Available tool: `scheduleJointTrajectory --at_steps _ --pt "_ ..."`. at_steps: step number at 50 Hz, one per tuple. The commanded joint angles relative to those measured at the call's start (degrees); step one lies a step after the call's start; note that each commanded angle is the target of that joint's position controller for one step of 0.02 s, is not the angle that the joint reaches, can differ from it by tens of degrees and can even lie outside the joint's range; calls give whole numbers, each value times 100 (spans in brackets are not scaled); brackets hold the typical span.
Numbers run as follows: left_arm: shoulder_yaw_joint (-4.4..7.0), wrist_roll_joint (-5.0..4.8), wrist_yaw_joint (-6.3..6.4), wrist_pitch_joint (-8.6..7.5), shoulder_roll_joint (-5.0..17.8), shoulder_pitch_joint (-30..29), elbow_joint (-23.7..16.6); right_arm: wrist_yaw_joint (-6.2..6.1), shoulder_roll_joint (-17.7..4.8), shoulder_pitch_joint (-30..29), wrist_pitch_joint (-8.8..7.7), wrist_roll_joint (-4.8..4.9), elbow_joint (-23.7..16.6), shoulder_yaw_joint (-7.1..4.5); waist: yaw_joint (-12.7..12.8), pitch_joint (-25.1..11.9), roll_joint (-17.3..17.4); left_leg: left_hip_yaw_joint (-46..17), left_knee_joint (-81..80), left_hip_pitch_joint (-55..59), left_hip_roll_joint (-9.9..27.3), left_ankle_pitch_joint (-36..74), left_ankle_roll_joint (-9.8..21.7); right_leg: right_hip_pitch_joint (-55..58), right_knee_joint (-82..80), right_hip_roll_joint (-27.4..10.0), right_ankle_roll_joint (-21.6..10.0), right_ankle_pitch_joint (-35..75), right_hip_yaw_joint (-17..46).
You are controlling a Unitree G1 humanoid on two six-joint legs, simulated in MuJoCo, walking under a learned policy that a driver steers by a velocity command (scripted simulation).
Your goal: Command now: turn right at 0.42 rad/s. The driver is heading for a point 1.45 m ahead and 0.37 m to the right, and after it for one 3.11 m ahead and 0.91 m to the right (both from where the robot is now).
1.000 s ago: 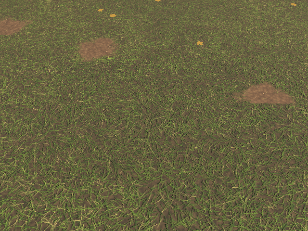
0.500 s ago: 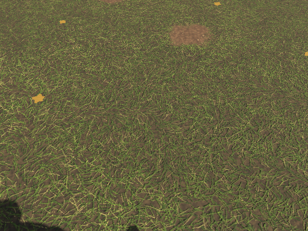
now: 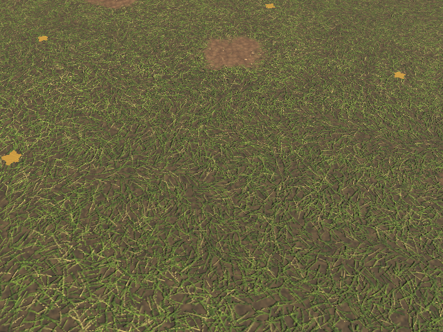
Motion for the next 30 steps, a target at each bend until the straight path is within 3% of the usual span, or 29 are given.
scheduleJointTrajectory --at_steps 1,3,4,6,7,8,9,10,11,12,13,15,16,20,21,24,30 --pt "13 43 -226 -13 180 41 -321 -117 -852 -204 -169 -8 -483 -334 -96 -210 624 -1205 -1364 349 1550 -859 1064 441 -1238 -152 -144 -2 -110" --pt "43 -21 -247 -55 218 -108 -383 -133 -1034 83 -102 -66 -325 -430 -203 -187 602 -1399 -1254 708 1844 -917 1070 555 -2109 -138 -375 108 -69" --pt "115 -72 -237 -111 302 -96 -396 -132 -1070 19 -71 -97 -263 -438 -105 -225 587 -1309 -1076 661 1871 -912 959 880 -2603 -38 -554 386 -152" --pt "423 -237 -252 -274 668 243 -308 -107 -893 -190 -27 -235 -180 -343 198 -502 399 -700 -209 -178 1539 -1082 441 2524 -3524 344 -978 1613 -228" --pt "574 -209 -239 -370 1044 678 -296 -109 -432 -223 -46 -363 -332 -206 366 -966 -203 58 1048 -961 812 -1805 -92 3780 -3506 -336 -1637 3132 571" --pt "714 -73 -146 -552 1841 1201 -445 -110 -12 -368 -74 -239 -948 -67 404 -1308 -988 67 2656 -2553 -379 -3331 -557 4570 -3736 -2200 -3138 4253 3319" --pt "684 305 -140 -743 1584 1058 -438 -24 -247 -846 -86 -35 -832 -80 733 -262 -116 -1387 2782 -3340 -379 -2823 -595 3792 -4159 -2244 -2740 2895 3334" --pt "655 164 -175 -793 1256 560 -454 -42 -758 -955 -42 99 -726 -264 557 110 -498 -1413 3165 -3470 -323 -2371 -533 3316 -4227 -1784 -2305 2385 2716" --pt "577 -122 -240 -750 1009 35 -547 -91 -1198 -658 -3 9 -528 -463 222 27 -740 -1323 3574 -3195 -278 -1948 -490 2895 -4279 -1517 -2087 2365 2276" --pt "526 -316 -273 -689 893 -295 -623 -106 -1154 -438 24 -124 -428 -462 25 -26 -825 -1266 3884 -2823 -284 -1623 -454 2325 -4291 -1386 -1985 2569 2019" --pt "518 -262 -304 -614 892 -404 -658 -38 -886 -240 51 -222 -349 -378 -150 -33 -711 -1201 4213 -2348 -317 -1213 -396 1685 -4323 -1257 -1931 2635 1842" --pt "513 -89 -339 -566 838 -416 -688 58 -591 -12 133 -114 -223 -292 -185 -188 -463 -1099 4564 -2145 -469 -648 -425 1327 -4260 -1073 -1942 2738 1627" --pt "517 -57 -338 -582 842 -412 -699 96 -533 -22 160 -61 -209 -250 -148 -222 -431 -1086 4503 -2161 -467 -465 -477 1318 -4208 -1015 -1955 2763 1591" --pt "519 -65 -309 -659 830 -119 -655 146 -519 -449 325 -78 -204 -131 172 -319 -471 -1128 3280 -2564 -336 -77 -730 1992 -3972 -970 -1997 2419 2025" --pt "533 -114 -315 -683 873 13 -622 148 -560 -558 367 -67 -240 -123 230 -348 -560 -1179 3033 -2600 -315 -82 -757 2180 -3931 -1021 -2036 2372 2253" --pt "588 -109 -328 -674 956 116 -616 173 -560 -897 438 -53 -255 -53 358 -397 -568 -1180 2249 -2688 -330 -333 -735 2556 -3775 -1060 -2140 2708 2653" --pt "620 -52 -343 -569 1002 186 -536 181 -692 -1130 335 -8 -162 -25 454 -635 -537 -1080 1557 -2043 -536 -647 -598 2641 -3606 -1053 -2203 3694 3134"
Keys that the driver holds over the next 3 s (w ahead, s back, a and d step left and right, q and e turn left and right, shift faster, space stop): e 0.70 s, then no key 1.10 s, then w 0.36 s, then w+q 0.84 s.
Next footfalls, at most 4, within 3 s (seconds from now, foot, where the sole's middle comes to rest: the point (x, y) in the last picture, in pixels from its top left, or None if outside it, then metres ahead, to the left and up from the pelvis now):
0.12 right None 0.03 -0.15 -0.78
0.74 left None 0.17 0.01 -0.78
1.02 right None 0.06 -0.19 -0.78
2.10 right None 0.14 -0.25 -0.78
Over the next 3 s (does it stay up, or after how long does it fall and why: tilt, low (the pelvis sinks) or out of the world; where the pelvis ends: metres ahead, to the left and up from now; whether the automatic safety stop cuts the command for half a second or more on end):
stays up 0.59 -0.36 -0.15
